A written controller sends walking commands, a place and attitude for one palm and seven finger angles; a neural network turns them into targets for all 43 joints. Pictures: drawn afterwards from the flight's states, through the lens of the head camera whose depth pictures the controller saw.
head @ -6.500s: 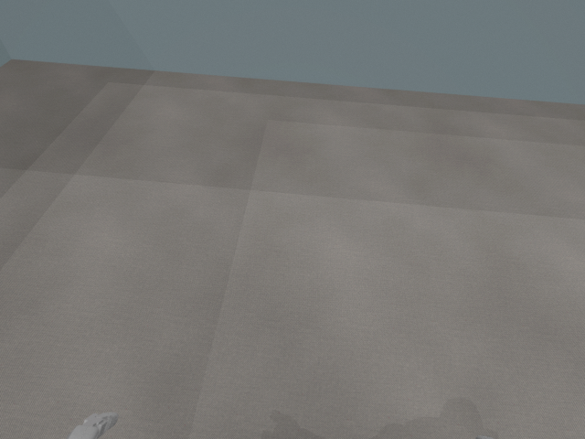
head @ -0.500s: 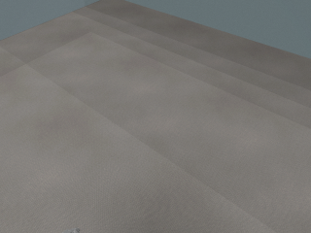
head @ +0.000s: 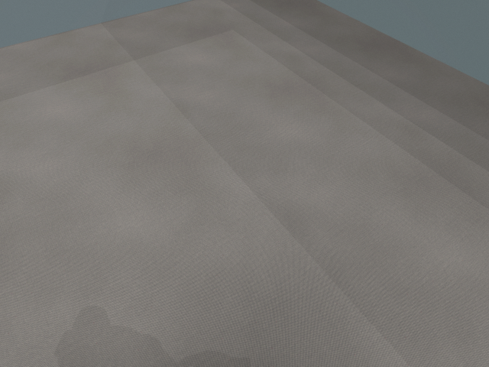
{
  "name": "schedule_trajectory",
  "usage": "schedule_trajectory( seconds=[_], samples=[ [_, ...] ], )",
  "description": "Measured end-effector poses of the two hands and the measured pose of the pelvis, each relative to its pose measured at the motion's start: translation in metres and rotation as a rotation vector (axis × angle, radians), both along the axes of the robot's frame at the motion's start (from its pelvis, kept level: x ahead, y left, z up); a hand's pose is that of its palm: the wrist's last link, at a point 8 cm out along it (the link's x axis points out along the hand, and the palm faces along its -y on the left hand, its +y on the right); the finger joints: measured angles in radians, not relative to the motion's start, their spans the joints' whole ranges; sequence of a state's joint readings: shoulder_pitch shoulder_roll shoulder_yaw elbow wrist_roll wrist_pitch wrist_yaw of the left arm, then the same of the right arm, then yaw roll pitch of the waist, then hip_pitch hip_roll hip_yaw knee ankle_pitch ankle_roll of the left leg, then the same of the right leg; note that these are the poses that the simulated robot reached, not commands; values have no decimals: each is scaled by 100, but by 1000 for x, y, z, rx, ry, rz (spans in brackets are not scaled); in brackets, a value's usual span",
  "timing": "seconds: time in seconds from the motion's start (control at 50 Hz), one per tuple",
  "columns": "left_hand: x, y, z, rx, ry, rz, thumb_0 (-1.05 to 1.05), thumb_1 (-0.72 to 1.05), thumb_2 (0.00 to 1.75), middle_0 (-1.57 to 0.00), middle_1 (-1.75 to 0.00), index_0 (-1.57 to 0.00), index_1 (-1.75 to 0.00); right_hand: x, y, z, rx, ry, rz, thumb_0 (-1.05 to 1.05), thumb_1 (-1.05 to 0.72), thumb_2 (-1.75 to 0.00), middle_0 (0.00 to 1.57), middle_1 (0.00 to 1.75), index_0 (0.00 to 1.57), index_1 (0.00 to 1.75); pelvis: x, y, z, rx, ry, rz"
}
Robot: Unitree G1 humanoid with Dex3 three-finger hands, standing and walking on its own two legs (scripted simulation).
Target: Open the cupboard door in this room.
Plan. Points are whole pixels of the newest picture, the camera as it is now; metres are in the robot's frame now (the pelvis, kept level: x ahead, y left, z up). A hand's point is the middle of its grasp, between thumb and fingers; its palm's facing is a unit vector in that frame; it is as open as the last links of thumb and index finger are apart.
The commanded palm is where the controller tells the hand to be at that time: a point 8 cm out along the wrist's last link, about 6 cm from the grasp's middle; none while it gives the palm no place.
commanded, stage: turn or walk to find it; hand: left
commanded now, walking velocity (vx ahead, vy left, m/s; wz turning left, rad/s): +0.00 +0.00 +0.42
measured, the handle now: out of the picture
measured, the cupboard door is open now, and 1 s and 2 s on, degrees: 0 0 0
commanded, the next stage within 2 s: none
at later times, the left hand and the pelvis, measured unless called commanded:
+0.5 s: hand out of the picture +0.06 +0.20 -0.14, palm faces +0.18 -0.94 -0.28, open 7.4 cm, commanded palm none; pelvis -0.03 -0.01 +0.00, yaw +10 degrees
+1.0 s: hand out of the picture -0.12 +0.19 -0.18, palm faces +0.45 -0.86 -0.23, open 7.4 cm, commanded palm none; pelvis -0.06 -0.01 -0.01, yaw +25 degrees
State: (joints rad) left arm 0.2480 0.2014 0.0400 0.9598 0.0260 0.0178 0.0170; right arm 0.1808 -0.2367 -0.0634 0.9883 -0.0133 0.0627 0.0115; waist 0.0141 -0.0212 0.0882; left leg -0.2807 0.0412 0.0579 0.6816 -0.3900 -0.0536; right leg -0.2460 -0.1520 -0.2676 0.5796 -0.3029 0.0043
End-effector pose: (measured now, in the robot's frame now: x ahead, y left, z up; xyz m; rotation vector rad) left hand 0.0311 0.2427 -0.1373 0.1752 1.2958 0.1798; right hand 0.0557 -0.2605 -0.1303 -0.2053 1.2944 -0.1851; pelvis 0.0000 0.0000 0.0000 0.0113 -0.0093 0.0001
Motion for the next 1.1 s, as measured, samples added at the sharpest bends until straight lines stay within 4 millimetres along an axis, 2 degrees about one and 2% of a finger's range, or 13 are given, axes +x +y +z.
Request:
schedule_trajectory(
  seconds=[0.06, 0.12, 0.26, 0.38, 0.46, 0.52, 0.6, 0.68, 0.8, 0.9, 1.02, 1.1],
  samples=[
    [-19, 22, -15, -7, 36, 48, 0, 91, 89, -20, -30, -20, -30, 21, 18, 3, -19, -65, 48, 1, -91, -90, 19, 30, 20, 30, -3, 13, -8, -3, -2, 20],
    [-29, 36, -13, -2, 68, 70, 1, 91, 89, -20, -30, -20, -30, 32, 35, 14, -20, -110, 80, 0, -91, -90, 19, 30, 20, 30, -5, 19, -2, -15, -5, 28],
    [-18, 47, 5, 7, -16, 98, 1, 91, 89, -20, -30, -20, -30, 35, 53, 21, 5, -119, 128, 0, -91, -90, 20, 30, 20, 30, -12, 25, 10, -30, 0, 80],
    [-1, 36, 17, 35, -92, 101, 1, 91, 89, -20, -30, -20, -30, 18, 44, 9, 37, -84, 133, 0, -91, -90, 20, 30, 21, 30, -20, 13, 8, -15, 3, 126],
    [8, 17, 24, 56, -147, 100, 1, 91, 89, -20, -30, -20, -30, 2, 25, -7, 60, -38, 133, 0, -91, -90, 20, 30, 21, 30, -25, -4, 3, 2, 8, 160],
    [3, 0, 28, 79, -183, 106, 0, 91, 89, -20, -30, -20, -30, -6, 8, -21, 77, -6, 135, 0, -91, -90, 20, 30, 21, 30, -30, -19, -2, 6, 1, 189],
    [-21, -19, 37, 83, -174, 153, 0, 91, 89, -20, -30, -20, -30, -9, -9, -20, 79, 39, 163, 1, -91, -90, 20, 30, 20, 30, -33, -30, 5, 27, -8, 235],
    [-48, -31, 38, 76, -130, 202, 0, 91, 89, -20, -30, -20, -30, -8, -20, -15, 72, 56, 193, 1, -91, -90, 20, 30, 20, 30, -35, -37, 10, 33, -8, 276],
    [-88, -39, 29, 55, -83, 294, 1, 91, 89, -20, -30, -20, -30, -1, -22, -10, 38, 98, 267, 1, -91, -90, 19, 30, 20, 30, -40, -38, 10, 28, -1, 341],
    [-131, -34, 16, 30, -28, 372, 0, 91, 89, -20, -30, -20, -30, 23, 1, -4, 14, 69, 358, 1, -91, -90, 19, 30, 20, 30, -49, -30, 7, 18, 5, 388],
    [-189, -13, -13, -6, 44, 472, 0, 91, 89, -20, -30, -20, -30, 59, 53, 3, -4, -72, 473, 1, -91, -90, 19, 30, 20, 30, -65, -8, -7, -3, 2, 441],
    [-206, -2, -12, -13, 77, 504, 1, 91, 89, -20, -30, -20, -30, 66, 79, 17, 4, -130, 519, 0, -91, -90, 19, 30, 20, 30, -70, -1, 0, -14, -6, 460]
  ],
)
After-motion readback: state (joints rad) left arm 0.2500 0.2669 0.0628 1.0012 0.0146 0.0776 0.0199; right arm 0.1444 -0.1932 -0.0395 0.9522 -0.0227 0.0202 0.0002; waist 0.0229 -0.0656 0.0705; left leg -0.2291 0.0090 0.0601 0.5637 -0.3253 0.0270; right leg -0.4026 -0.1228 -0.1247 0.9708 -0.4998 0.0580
